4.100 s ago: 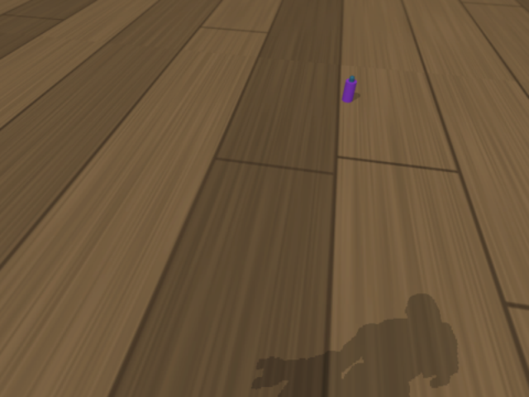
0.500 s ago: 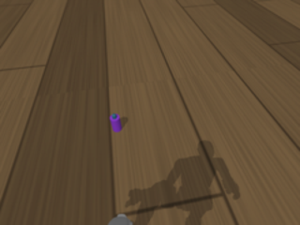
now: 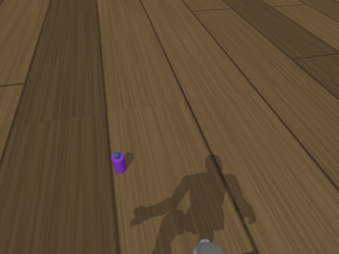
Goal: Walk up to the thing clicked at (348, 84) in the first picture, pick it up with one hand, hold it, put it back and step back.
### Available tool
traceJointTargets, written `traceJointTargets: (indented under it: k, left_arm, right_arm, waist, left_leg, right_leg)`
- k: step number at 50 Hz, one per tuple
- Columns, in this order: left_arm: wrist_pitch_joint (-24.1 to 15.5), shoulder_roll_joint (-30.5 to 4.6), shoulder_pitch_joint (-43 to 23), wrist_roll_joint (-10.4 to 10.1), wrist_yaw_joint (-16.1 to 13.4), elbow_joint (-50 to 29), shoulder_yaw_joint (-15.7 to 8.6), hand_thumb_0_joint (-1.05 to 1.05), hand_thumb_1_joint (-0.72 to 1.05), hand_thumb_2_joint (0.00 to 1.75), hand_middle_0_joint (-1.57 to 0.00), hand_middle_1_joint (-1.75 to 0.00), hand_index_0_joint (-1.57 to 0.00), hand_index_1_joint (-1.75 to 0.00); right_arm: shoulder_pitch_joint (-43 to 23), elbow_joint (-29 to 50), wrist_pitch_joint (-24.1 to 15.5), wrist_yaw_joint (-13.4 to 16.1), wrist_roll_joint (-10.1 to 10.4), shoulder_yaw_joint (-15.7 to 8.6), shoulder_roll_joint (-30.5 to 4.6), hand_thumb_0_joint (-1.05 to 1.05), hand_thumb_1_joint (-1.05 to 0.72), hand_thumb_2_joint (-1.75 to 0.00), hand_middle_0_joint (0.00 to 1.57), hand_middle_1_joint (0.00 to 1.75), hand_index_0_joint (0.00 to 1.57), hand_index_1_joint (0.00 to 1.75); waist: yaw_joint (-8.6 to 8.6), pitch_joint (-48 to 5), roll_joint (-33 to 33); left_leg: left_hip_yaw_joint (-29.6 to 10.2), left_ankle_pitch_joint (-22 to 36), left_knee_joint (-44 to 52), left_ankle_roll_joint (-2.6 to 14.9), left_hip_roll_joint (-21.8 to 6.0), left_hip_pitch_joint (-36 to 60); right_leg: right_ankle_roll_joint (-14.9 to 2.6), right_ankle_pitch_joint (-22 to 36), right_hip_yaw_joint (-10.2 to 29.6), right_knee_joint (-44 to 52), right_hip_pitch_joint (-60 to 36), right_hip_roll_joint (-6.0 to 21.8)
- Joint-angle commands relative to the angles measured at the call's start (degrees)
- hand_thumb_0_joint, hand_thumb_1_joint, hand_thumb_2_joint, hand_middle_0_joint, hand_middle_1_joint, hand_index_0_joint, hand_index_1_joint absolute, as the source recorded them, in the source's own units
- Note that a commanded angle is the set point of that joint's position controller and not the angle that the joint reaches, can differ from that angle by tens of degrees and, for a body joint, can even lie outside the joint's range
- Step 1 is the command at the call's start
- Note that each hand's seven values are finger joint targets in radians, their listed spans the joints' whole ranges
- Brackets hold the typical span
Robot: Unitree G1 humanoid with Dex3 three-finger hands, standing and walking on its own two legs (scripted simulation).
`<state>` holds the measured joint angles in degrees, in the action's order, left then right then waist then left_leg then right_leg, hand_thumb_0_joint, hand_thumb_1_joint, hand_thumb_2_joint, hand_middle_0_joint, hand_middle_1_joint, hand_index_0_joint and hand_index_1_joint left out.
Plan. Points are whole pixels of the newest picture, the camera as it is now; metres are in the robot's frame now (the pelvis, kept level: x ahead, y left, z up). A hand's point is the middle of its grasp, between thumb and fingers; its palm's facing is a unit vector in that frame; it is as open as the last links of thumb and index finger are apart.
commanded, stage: walk up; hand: left
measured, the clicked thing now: (118, 161) +0.78 +0.27 -0.68
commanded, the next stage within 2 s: none
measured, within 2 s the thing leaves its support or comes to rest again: neither
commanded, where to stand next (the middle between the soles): +0.46 +0.00 m, yaw -1 degrees
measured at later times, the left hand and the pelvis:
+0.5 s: hand (67, 241) +0.20 +0.26 -0.13, palm faces +0.00 -0.92 -0.40, open 7.4 cm; pelvis +0.16 -0.02 +0.00, yaw +1 degrees
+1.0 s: hand (71, 179) +0.39 +0.30 -0.14, palm faces -0.10 -0.92 -0.37, open 7.4 cm; pelvis +0.32 +0.02 +0.00, yaw -2 degrees
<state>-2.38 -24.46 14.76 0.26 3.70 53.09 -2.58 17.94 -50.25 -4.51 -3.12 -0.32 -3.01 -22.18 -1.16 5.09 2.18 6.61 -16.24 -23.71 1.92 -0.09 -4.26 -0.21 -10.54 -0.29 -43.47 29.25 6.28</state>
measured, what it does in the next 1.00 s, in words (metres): walks ahead: right foot, then left foot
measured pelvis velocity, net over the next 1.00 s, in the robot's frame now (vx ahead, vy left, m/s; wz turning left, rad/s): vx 0.32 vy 0.02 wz -0.03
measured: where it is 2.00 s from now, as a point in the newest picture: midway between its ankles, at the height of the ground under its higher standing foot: (159, 217)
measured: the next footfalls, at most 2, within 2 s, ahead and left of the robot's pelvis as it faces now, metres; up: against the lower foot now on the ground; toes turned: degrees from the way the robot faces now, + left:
right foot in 0.12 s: +0.21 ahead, -0.14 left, +0.00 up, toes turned -5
left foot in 0.60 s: +0.34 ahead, +0.14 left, +0.00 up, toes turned +5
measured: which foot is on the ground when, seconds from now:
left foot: down 0.00-0.14, up 0.16-0.58, down 0.60-1.00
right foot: up 0.00-0.10, down 0.12-0.64, up 0.66-1.00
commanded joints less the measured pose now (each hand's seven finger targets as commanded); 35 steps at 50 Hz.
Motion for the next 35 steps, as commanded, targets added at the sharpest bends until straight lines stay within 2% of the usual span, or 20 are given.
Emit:
traceJointTargets:
  k: [1, 3, 5, 6, 7, 8, 9, 10, 13, 15, 20, 24, 27, 29, 30, 31, 32, 33, 34, 35]
  left_arm:
    - [-2.38, -8.14, -3.48, -0.05, -0.03, -4.98, -2.64, 0.00, 0.90, 0.90, -0.20, -0.30, -0.20, -0.30]
    - [-2.57, -8.35, -1.84, -0.01, -0.32, -4.18, -3.06, 0.00, 0.90, 0.90, -0.20, -0.30, -0.20, -0.30]
    - [-3.15, -10.62, 3.56, 0.24, -1.01, -2.52, -4.12, 0.00, 0.90, 0.90, -0.20, -0.30, -0.20, -0.30]
    - [-3.67, -13.08, 9.12, 0.48, -1.73, -1.36, -5.19, 0.00, 0.90, 0.90, -0.20, -0.30, -0.20, -0.30]
    - [-4.00, -18.27, 12.54, 0.70, -2.44, -1.87, -6.69, 0.00, 0.90, 0.90, -0.20, -0.30, -0.20, -0.30]
    - [-3.82, -19.48, 10.47, 0.00, -2.60, -2.58, -6.48, 0.00, 0.90, 0.90, -0.20, -0.30, -0.20, -0.30]
    - [-3.48, -19.23, 8.45, -0.58, -2.78, -3.15, -6.34, 0.00, 0.90, 0.90, -0.20, -0.30, -0.20, -0.30]
    - [-3.41, -17.00, 6.84, -0.93, -2.91, -4.01, -5.74, 0.00, 0.90, 0.90, -0.20, -0.30, -0.20, -0.30]
    - [-3.89, -13.51, 3.18, -0.92, -3.19, -4.93, -4.35, 0.00, 0.90, 0.90, -0.20, -0.30, -0.20, -0.30]
    - [-4.27, -13.20, 2.41, -0.58, -3.02, -5.78, -4.01, 0.00, 0.90, 0.90, -0.20, -0.30, -0.20, -0.30]
    - [-4.35, -14.56, 1.99, 0.26, -2.57, -7.65, -4.89, 0.00, 0.90, 0.90, -0.20, -0.30, -0.20, -0.30]
    - [-4.11, -14.92, 3.72, 0.32, -2.28, -7.23, -4.97, 0.00, 0.90, 0.90, -0.20, -0.30, -0.20, -0.30]
    - [-3.68, -16.04, 1.73, 0.25, -2.02, -7.83, -4.97, 0.00, 0.90, 0.90, -0.20, -0.30, -0.20, -0.30]
    - [-3.20, -14.59, 0.42, 0.39, -2.04, -7.94, -4.17, 0.00, 0.90, 0.90, -0.20, -0.30, -0.20, -0.30]
    - [-3.03, -12.23, 0.96, 0.92, -2.14, -8.10, -3.33, 0.00, 0.90, 0.90, -0.20, -0.30, -0.20, -0.30]
    - [-2.90, -7.71, 4.24, 0.26, -1.99, -8.09, -1.87, 0.00, 0.90, 0.90, -0.20, -0.30, -0.20, -0.30]
    - [-2.41, -6.13, 7.24, -0.36, -2.19, -7.16, -1.41, 0.00, 0.90, 0.90, -0.20, -0.30, -0.20, -0.30]
    - [-1.90, -12.55, 5.78, 0.06, -3.08, -5.74, -2.96, 0.00, 0.90, 0.90, -0.20, -0.30, -0.20, -0.30]
    - [-1.91, -13.78, 3.83, 0.20, -3.25, -5.73, -2.88, 0.00, 0.90, 0.90, -0.20, -0.30, -0.20, -0.30]
    - [-2.02, -13.72, 4.25, -0.06, -2.92, -4.88, -2.78, 0.00, 0.90, 0.90, -0.20, -0.30, -0.20, -0.30]
  right_arm:
    - [-1.58, 5.36, -0.97, 1.00, 0.10, -4.47, -15.76, 0.00, -0.90, -0.90, 0.20, 0.30, 0.20, 0.30]
    - [-1.60, 5.98, -0.48, 1.16, 0.24, -4.70, -16.09, 0.00, -0.90, -0.90, 0.20, 0.30, 0.20, 0.30]
    - [-1.22, 6.63, -0.09, 1.16, 0.24, -3.88, -14.29, 0.00, -0.90, -0.90, 0.20, 0.30, 0.20, 0.30]
    - [0.91, 6.85, -0.16, 1.08, 0.28, -2.80, -11.56, 0.00, -0.90, -0.90, 0.20, 0.30, 0.20, 0.30]
    - [4.48, 7.61, -0.15, 0.93, 0.33, -1.50, -8.22, 0.00, -0.90, -0.90, 0.20, 0.30, 0.20, 0.30]
    - [3.79, 6.05, 0.65, 1.29, 0.31, -2.43, -12.58, 0.00, -0.90, -0.90, 0.20, 0.30, 0.20, 0.30]
    - [1.51, 5.28, 1.03, 1.80, -0.09, -3.30, -15.67, 0.00, -0.90, -0.90, 0.20, 0.30, 0.20, 0.30]
    - [-0.20, 4.73, 0.97, 1.89, 0.01, -3.40, -15.62, 0.00, -0.90, -0.90, 0.20, 0.30, 0.20, 0.30]
    - [2.99, 2.44, 1.64, 1.00, 0.69, -2.75, -12.46, 0.00, -0.90, -0.90, 0.20, 0.30, 0.20, 0.30]
    - [3.65, 1.73, 2.29, 0.48, 0.06, -3.09, -12.18, 0.00, -0.90, -0.90, 0.20, 0.30, 0.20, 0.30]
    - [-1.94, 3.00, 2.59, -0.97, -0.94, -3.83, -12.17, 0.00, -0.90, -0.90, 0.20, 0.30, 0.20, 0.30]
    - [-5.13, 3.71, 1.63, -1.47, -1.29, -3.85, -11.63, 0.00, -0.90, -0.90, 0.20, 0.30, 0.20, 0.30]
    - [-4.47, 3.28, 0.89, -1.49, -1.16, -4.27, -12.04, 0.00, -0.90, -0.90, 0.20, 0.30, 0.20, 0.30]
    - [1.08, 1.39, 0.37, -0.82, -1.40, -4.98, -13.33, 0.00, -0.90, -0.90, 0.20, 0.30, 0.20, 0.30]
    - [6.99, -0.59, 0.13, -0.12, -1.37, -5.72, -15.05, 0.00, -0.90, -0.90, 0.20, 0.30, 0.20, 0.30]
    - [10.20, -0.68, -0.37, 0.70, -1.80, -6.70, -18.94, 0.00, -0.90, -0.90, 0.20, 0.30, 0.20, 0.30]
    - [7.74, 1.71, -0.77, 1.06, -1.66, -6.59, -21.22, 0.00, -0.90, -0.90, 0.20, 0.30, 0.20, 0.30]
    - [5.68, 2.40, -0.48, 0.78, -0.16, -6.81, -22.04, 0.00, -0.90, -0.90, 0.20, 0.30, 0.20, 0.30]
    - [4.10, 2.53, -0.19, 0.97, 0.02, -6.32, -20.65, 0.00, -0.90, -0.90, 0.20, 0.30, 0.20, 0.30]
    - [1.30, 3.29, -0.33, 1.14, 0.04, -5.59, -18.75, 0.00, -0.90, -0.90, 0.20, 0.30, 0.20, 0.30]
  waist:
    - [-0.40, -0.54, -9.04]
    - [0.69, -2.45, -8.17]
    - [3.70, -6.04, -2.42]
    - [6.20, -10.16, 5.11]
    - [6.27, -13.96, 16.15]
    - [6.53, -10.54, 10.22]
    - [6.37, -8.48, 7.92]
    - [5.79, -5.47, 5.11]
    - [2.27, -3.29, 5.41]
    - [1.53, -2.25, 5.67]
    - [2.70, 0.75, 5.99]
    - [3.68, 0.37, 5.26]
    - [1.94, -0.61, 4.37]
    - [-1.63, -2.44, -0.04]
    - [-4.46, -5.28, -5.43]
    - [-5.40, -6.74, -19.72]
    - [-3.22, -4.27, -21.13]
    - [-3.17, -1.37, -15.49]
    - [-2.07, 2.09, -11.56]
    - [-1.02, 2.43, -9.31]
  left_leg:
    - [-6.93, 19.43, 5.45, 9.37, -13.21, -3.69]
    - [-8.30, 15.79, 2.20, 8.57, -14.11, -5.42]
    - [-4.84, 16.63, -8.97, 6.44, -10.55, -8.92]
    - [-2.37, 12.17, -21.49, 4.91, -6.91, -13.46]
    - [-0.85, -8.06, -34.16, 2.23, -0.42, -24.17]
    - [-4.06, -14.76, -39.97, 1.16, 1.05, -31.54]
    - [-7.12, -14.25, -42.68, 1.06, -1.97, -32.20]
    - [-9.44, -11.46, -43.68, 0.82, -3.27, -32.13]
    - [-10.80, -3.90, -38.61, 0.57, -4.30, -26.74]
    - [-9.72, -0.98, -36.94, -0.35, -3.95, -24.22]
    - [-7.35, 2.17, -23.47, -2.76, -6.18, -25.77]
    - [-5.47, 5.95, -14.82, -2.50, -6.09, -21.57]
    - [-4.33, 4.77, -10.75, -1.35, -5.45, -13.80]
    - [-2.77, 2.92, -8.96, -0.60, -3.04, -4.48]
    - [-4.62, -1.51, -8.19, 0.44, -2.59, 3.67]
    - [-19.29, -16.27, 3.16, 3.48, -11.22, 8.35]
    - [-40.80, -23.12, 12.06, 7.33, -21.21, 7.41]
    - [-44.39, -25.57, 12.35, 12.61, -25.03, 1.66]
    - [-40.61, -23.45, 12.51, 12.74, -23.96, -4.76]
    - [-31.92, -16.15, 11.90, 10.92, -20.24, -6.02]
  right_leg:
    - [-0.77, 4.90, -2.78, 9.16, -4.78, -1.18]
    - [-1.37, 4.93, -3.07, 11.03, -11.88, -2.08]
    - [-2.46, 2.75, -3.93, 14.81, -23.55, -4.40]
    - [-3.77, -2.33, 0.73, 18.18, -32.23, -1.48]
    - [-7.74, -8.49, 23.20, 22.35, -40.36, 12.60]
    - [-13.07, -14.68, 35.63, 27.89, -39.62, 19.02]
    - [-16.04, -16.08, 37.55, 28.26, -35.49, 20.09]
    - [-15.42, -11.75, 31.93, 28.96, -30.41, 17.74]
    - [-8.76, 2.14, 13.83, 27.52, -22.87, 9.36]
    - [-9.80, 2.75, 9.56, 28.75, -18.13, 7.93]
    - [-12.12, -14.88, 7.64, 32.97, -15.11, 9.02]
    - [-11.20, -14.66, 5.60, 29.99, -14.84, 8.16]
    - [-11.02, -18.53, 6.55, 27.27, -10.95, 9.31]
    - [-9.24, -17.37, 3.95, 19.11, -6.27, 6.95]
    - [-7.75, -12.62, 2.27, 8.66, -2.74, 4.86]
    - [-4.69, -9.02, -4.14, -10.17, 3.47, -1.82]
    - [-2.20, -17.48, -1.95, -18.93, 12.75, -9.19]
    - [-3.08, -20.38, 2.61, -22.74, 11.79, -4.82]
    - [-3.14, -17.90, 4.66, -23.60, 10.62, -3.12]
    - [-2.98, -14.02, 6.36, -21.76, 8.53, -2.30]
